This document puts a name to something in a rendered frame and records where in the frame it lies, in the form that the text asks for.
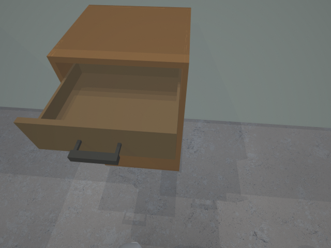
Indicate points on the cabinet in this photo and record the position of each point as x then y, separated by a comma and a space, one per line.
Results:
142, 36

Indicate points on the drawer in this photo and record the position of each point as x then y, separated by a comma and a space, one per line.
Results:
103, 105

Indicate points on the handle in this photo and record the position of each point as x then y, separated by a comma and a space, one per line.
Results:
77, 155

